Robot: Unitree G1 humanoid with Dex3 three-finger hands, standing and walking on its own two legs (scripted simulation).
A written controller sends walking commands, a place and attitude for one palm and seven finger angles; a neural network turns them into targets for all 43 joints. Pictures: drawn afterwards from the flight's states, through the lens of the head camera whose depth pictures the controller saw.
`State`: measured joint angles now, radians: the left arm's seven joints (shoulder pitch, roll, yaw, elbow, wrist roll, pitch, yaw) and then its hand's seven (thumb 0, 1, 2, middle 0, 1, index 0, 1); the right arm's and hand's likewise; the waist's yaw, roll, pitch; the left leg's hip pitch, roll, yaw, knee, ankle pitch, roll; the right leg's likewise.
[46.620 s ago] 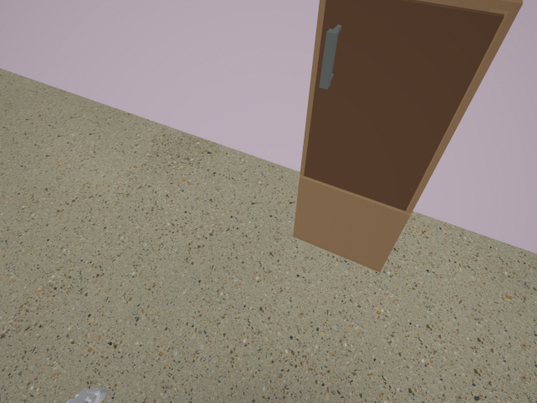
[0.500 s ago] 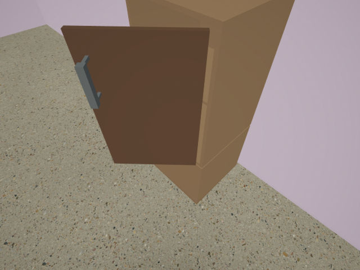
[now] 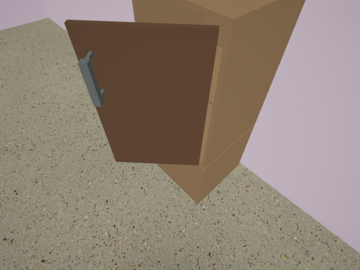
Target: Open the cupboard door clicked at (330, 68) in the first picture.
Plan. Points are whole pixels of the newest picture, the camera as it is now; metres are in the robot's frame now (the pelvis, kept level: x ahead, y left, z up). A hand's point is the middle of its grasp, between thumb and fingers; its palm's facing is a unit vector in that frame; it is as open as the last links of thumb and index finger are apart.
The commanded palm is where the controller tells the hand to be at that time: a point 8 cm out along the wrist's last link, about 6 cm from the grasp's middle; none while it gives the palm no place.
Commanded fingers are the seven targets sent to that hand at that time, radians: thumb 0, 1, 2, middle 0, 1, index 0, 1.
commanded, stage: come to a stop and stand still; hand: left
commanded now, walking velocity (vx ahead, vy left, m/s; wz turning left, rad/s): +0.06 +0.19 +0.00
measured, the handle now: (94, 79) +0.55 +0.28 +0.11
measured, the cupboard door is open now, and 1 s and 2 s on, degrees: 44 44 44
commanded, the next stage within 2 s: look again from close up in 1.24 s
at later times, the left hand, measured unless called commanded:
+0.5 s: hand out of the picture +0.07 +0.19 -0.16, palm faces -0.01 -0.97 -0.23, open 7.3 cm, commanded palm none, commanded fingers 0.00 0.90 0.90 -0.20 -0.30 -0.20 -0.30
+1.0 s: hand out of the picture -0.05 +0.19 -0.17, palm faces +0.03 -0.98 -0.17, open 7.4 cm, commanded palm none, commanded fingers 0.00 0.90 0.90 -0.20 -0.30 -0.20 -0.30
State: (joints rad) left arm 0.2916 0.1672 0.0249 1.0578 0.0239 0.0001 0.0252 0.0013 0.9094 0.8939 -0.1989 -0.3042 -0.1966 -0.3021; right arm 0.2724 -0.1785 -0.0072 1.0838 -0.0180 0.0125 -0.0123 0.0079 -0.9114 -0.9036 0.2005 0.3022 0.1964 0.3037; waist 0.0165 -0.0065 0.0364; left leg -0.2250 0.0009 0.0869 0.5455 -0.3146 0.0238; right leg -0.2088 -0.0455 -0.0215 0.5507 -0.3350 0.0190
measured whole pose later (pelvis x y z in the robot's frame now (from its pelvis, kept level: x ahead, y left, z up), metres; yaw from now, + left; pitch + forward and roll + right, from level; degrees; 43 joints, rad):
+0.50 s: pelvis +0.01 +0.01 +0.01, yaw -1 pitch +0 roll +0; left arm 0.21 0.16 0.00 1.05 0.02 -0.02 0.05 0.00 0.93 0.89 -0.20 -0.30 -0.20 -0.30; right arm 0.23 -0.17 0.01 1.10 -0.01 -0.01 -0.03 0.02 -0.93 -0.90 0.20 0.30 0.20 0.30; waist 0.00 0.01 0.04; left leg -0.17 0.00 0.10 0.47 -0.29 0.03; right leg -0.20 -0.01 -0.07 0.48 -0.27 -0.02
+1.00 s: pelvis -0.03 +0.02 +0.01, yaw +1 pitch -2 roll +0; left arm 0.35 0.15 -0.01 1.08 0.02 0.00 0.02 0.00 0.91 0.89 -0.20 -0.30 -0.19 -0.30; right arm 0.33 -0.15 0.01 1.08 -0.02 0.00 -0.01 0.01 -0.91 -0.90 0.20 0.30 0.20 0.30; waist 0.00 -0.01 0.00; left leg -0.21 -0.03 0.08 0.46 -0.22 0.06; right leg -0.23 -0.04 -0.09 0.46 -0.20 0.00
